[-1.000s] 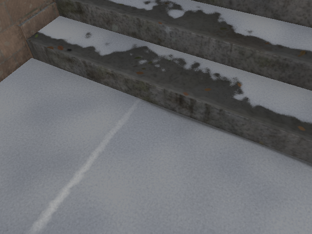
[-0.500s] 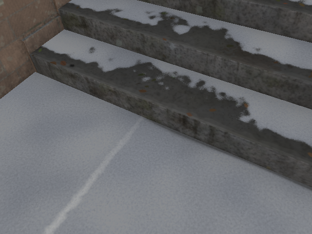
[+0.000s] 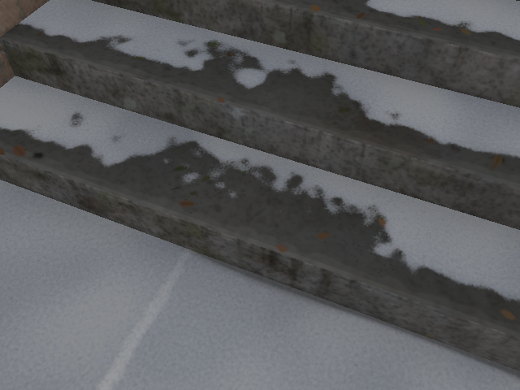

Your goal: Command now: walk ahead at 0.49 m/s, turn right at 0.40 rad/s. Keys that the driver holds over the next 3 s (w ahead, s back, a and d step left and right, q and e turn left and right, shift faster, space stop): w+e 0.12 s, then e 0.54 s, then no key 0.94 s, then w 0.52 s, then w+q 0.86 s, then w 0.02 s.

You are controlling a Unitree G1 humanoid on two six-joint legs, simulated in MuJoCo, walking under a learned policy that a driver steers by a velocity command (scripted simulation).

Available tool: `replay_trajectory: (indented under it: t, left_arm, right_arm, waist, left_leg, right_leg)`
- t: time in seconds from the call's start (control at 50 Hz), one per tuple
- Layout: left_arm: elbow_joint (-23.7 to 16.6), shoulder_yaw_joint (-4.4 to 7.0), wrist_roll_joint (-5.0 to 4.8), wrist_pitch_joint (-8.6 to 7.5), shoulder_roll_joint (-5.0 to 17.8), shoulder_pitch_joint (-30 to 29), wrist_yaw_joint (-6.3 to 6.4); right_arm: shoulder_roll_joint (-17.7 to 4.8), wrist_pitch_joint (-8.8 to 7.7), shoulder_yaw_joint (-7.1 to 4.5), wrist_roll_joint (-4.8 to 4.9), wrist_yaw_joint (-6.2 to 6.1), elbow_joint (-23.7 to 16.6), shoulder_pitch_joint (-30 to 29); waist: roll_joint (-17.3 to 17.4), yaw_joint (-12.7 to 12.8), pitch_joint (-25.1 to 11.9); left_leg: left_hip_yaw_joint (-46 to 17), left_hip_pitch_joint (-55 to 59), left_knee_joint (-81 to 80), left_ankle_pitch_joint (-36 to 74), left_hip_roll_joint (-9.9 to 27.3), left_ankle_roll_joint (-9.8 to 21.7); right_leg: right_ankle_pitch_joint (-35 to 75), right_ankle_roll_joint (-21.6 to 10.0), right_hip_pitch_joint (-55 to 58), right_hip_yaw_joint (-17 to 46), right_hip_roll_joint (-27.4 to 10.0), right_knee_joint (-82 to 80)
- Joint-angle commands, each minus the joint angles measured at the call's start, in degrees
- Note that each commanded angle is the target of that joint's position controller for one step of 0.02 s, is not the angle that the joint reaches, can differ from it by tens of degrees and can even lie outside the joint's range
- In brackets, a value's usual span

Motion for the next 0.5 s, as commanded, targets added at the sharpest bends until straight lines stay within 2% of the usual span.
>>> replay_trajectory:
  t: [0.02, 0.04, 0.08, 0.12, 0.18, 0.22, 0.26, 0.28, 0.3, 0.32, 0.34, 0.36, 0.38, 0.4, 0.42, 0.46, 0.5]
  left_arm:
    - [-2.98, 0.13, 6.03, 1.6, 0.7, 2.0, -1.83]
    - [-3.62, 0.04, 5.79, 1.78, -0.38, 0.18, -2.74]
    - [-4.02, -0.32, 4.02, 1.45, -0.63, -2.79, -3.97]
    - [-5.31, -0.65, 3.47, 1.09, -0.47, -7.42, -4.63]
    - [-6.9, -0.75, 4.16, 0.84, -0.13, -11.13, -4.92]
    - [-7.17, -0.42, 4.68, 0.78, 0.64, -10.3, -4.72]
    - [-5.92, 0.33, 5.35, 0.43, 2.02, -4.55, -3.96]
    - [-3.61, 0.99, 5.96, -0.3, 2.81, 2.71, -3.2]
    - [-2.55, 2.3, 6.26, -0.83, 7.42, 8.61, -2.25]
    - [-3.89, 4.3, 4.94, -0.41, 15.44, 6.34, -1.78]
    - [-3.89, 4.49, 1.25, 0.18, 13.29, 10.25, -1.76]
    - [-4.07, 4.04, 1.31, 0.75, 11.44, 6.33, -1.18]
    - [-4.29, 2.94, 1.29, 1.21, 7.15, 2.39, -0.9]
    - [-4.41, 2.17, 1.14, 1.46, 4.75, -0.23, -0.58]
    - [-4.36, 1.67, 1.22, 1.68, 3.3, -1.63, -0.43]
    - [-3.9, 2.02, 1.86, 1.4, 4.81, -0.88, -0.73]
    - [-3.69, 2.68, 2.21, 1.29, 6.65, -0.61, -0.93]
  right_arm:
    - [-6.19, -0.93, -1.05, -1.52, -0.48, -0.21, 1.5]
    - [-6.48, -0.59, -1.22, -1.68, -0.59, 0.39, 2.09]
    - [-6.26, -0.31, -1.07, -1.45, -0.63, 0.4, 1.33]
    - [-7.15, -0.05, -1.24, -1.06, -0.84, 0.92, 2.13]
    - [-8.25, 0.79, -1.47, -0.56, -1.67, 2.49, 4.22]
    - [-9.14, 1.59, -1.62, -0.4, -2.25, 3.16, 4.54]
    - [-10.46, 2.54, -1.9, -0.14, -2.87, 3.41, 4.12]
    - [-10.67, 3.04, -1.84, 0.22, -2.97, 3.21, 3.65]
    - [-9.15, 3.11, -1.3, 0.06, -2.99, 2.15, 6.15]
    - [-2.69, 3.64, 0.12, 0.87, -2.44, -0.55, 11.97]
    - [-6.57, 4.65, -0.52, -1.35, -2.67, 0.5, 8.78]
    - [-5.87, 4.77, -0.21, -0.27, -2.5, -0.64, 5.48]
    - [-6.01, 4.57, 0.09, -0.53, -2.61, -0.57, 2.4]
    - [-6.42, 4.93, -0.12, -1.21, -2.69, -0.88, 0.66]
    - [-6.57, 5.74, -0.11, -1.69, -2.66, -0.52, 1.98]
    - [-6.06, 7.12, -0.02, -1.73, -2.61, -0.02, 3.44]
    - [-5.52, 7.7, 0.08, -1.41, -2.73, -0.22, 2.89]
  waist:
    - [2.56, 2.45, 1.29]
    - [4.32, 2.15, 2.2]
    - [6.39, 1.26, 1.73]
    - [6.9, -0.16, 1.35]
    - [6.68, -0.98, 2.19]
    - [8.11, -0.6, 0.8]
    - [8.63, 1.55, -3.12]
    - [6.11, 4.73, -7.24]
    - [0.33, 6.43, -13.12]
    - [-12.61, 1.12, -19.0]
    - [-0.58, 4.94, -24.22]
    - [-1.76, 4.01, -18.54]
    - [1.79, 2.93, -10.94]
    - [1.27, 1.37, -7.3]
    - [0.75, -0.05, -6.58]
    - [1.46, -0.76, -8.44]
    - [1.18, -0.75, -9.06]
  left_leg:
    - [-8.41, -3.15, -13.97, 10.76, 17.21, 7.37]
    - [-5.71, -2.74, -13.62, 12.44, 15.88, 6.69]
    - [-1.74, -1.17, -12.94, 12.61, 14.17, 5.36]
    - [-0.1, 1.74, -12.87, 12.3, 14.77, 5.06]
    - [2.39, 8.05, -8.32, 25.74, 16.48, 4.2]
    - [3.59, 12.53, -2.31, 36.54, 17.21, 2.94]
    - [4.28, 15.1, 9.9, 46.04, 16.82, 1.79]
    - [5.42, 13.33, 21.77, 41.64, 14.88, 0.46]
    - [5.85, 2.61, 37.63, 21.91, 12.49, -1.77]
    - [3.72, -19.46, 58.08, -29.05, 0.59, -5.15]
    - [-8.48, -20.71, 60.17, -27.37, 2.65, -5.05]
    - [-9.1, -24.07, 60.24, -22.64, 3.79, -5.02]
    - [-9.22, -24.17, 54.98, -18.14, 6.29, -5.07]
    - [-9.5, -22.73, 50.74, -15.84, 7.26, -5.17]
    - [-9.35, -19.47, 48.3, -14.41, 7.26, -5.68]
    - [-8.88, -16.12, 46.0, -13.01, 5.97, -6.08]
    - [-9.15, -16.49, 43.44, -11.6, 5.53, -6.27]
  right_leg:
    - [5.25, 0.54, -2.29, -1.46, -1.28, -2.54]
    - [8.28, 0.31, -3.22, -1.89, -1.3, -5.84]
    - [14.54, -0.36, -2.4, -3.21, -0.82, -13.3]
    - [17.49, -1.06, -1.08, -5.31, -0.18, -20.22]
    - [14.22, -2.32, 0.47, -8.34, 1.31, -27.5]
    - [9.31, -3.86, 2.52, -9.77, 3.6, -30.18]
    - [4.79, -6.17, 8.37, -10.72, 7.44, -33.47]
    - [9.62, -7.46, 16.34, -10.59, 9.58, -39.12]
    - [25.23, -9.85, 29.96, -0.88, 1.34, -38.66]
    - [55.97, -21.2, 46.57, 25.37, -16.93, -36.41]
    - [62.14, -22.42, 47.53, 26.08, -15.62, -37.03]
    - [53.48, -22.99, 42.56, 21.26, -14.47, -40.02]
    - [46.38, -19.88, 34.63, 16.59, -10.98, -43.21]
    - [42.84, -16.93, 29.84, 14.07, -7.5, -44.8]
    - [42.9, -15.43, 26.1, 11.81, -5.39, -45.88]
    - [43.73, -14.36, 23.69, 10.44, -4.03, -46.21]
    - [39.9, -13.78, 22.83, 10.54, -3.17, -46.63]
